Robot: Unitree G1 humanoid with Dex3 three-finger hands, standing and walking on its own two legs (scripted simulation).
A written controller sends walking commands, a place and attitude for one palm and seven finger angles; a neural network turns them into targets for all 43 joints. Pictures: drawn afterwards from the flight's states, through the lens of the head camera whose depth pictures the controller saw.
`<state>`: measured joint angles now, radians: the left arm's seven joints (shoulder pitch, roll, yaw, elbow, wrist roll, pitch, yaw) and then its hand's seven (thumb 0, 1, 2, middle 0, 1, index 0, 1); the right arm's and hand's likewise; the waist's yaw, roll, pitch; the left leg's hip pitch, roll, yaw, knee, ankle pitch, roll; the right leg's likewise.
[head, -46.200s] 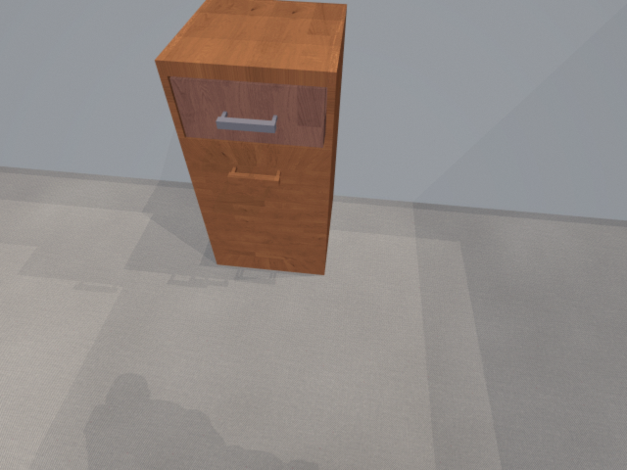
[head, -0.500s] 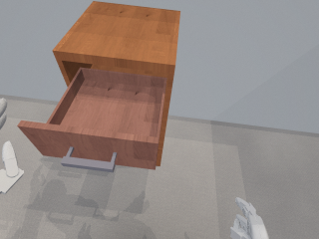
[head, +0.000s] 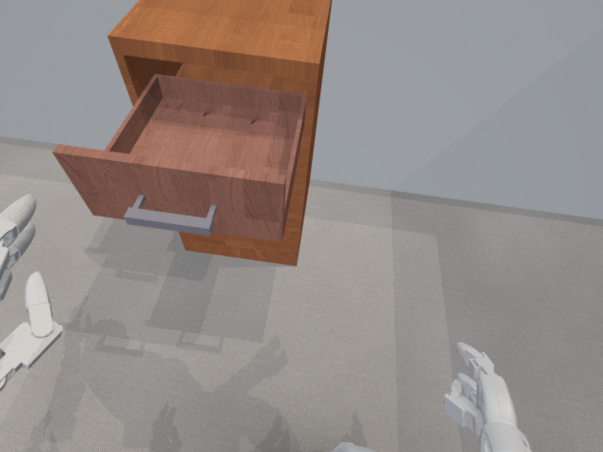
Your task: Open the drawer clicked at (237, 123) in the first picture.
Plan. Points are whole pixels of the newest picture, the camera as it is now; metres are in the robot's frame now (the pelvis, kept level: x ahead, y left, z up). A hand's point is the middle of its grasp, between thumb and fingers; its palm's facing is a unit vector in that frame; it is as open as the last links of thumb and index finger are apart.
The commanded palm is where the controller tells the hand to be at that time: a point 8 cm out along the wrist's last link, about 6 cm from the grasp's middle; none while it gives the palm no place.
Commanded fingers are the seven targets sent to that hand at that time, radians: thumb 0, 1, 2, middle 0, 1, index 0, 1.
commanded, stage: stop stepping back and stand still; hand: left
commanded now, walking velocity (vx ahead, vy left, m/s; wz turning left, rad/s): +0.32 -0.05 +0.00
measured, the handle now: (173, 213) +0.49 +0.26 -0.06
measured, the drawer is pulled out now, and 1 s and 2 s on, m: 0.30 0.30 0.30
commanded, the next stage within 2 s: let the arm hang, fingers relaxed in 1.40 s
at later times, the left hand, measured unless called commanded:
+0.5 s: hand out of the picture +0.04 +0.20 +0.16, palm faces +0.35 -0.84 -0.40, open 7.4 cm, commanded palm -0.02 +0.25 +0.18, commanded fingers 0.00 0.90 0.90 -0.20 -0.30 -0.20 -0.30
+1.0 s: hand out of the picture +0.01 +0.17 +0.17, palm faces +0.34 -0.85 -0.42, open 7.4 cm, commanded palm -0.04 +0.23 +0.18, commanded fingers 0.00 0.90 0.90 -0.20 -0.30 -0.20 -0.30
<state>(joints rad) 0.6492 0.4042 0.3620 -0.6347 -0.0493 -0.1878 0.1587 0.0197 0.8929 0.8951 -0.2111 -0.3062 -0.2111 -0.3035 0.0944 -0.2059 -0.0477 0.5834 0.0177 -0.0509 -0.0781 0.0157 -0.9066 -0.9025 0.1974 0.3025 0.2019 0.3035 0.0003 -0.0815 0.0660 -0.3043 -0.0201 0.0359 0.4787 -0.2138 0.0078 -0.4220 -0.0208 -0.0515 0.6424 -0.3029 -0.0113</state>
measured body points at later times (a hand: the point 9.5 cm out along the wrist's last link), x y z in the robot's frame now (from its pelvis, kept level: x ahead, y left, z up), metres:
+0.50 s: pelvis -0.14 -0.03 +0.00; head -0.16 -0.01 +0.45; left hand +0.01 +0.24 +0.18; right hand -0.01 -0.30 -0.07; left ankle -0.17 +0.07 -0.74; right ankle -0.07 -0.13 -0.73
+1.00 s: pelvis -0.16 -0.06 +0.01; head -0.16 -0.04 +0.46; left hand -0.01 +0.21 +0.19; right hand -0.01 -0.30 -0.07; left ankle -0.15 +0.06 -0.71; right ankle -0.16 -0.14 -0.73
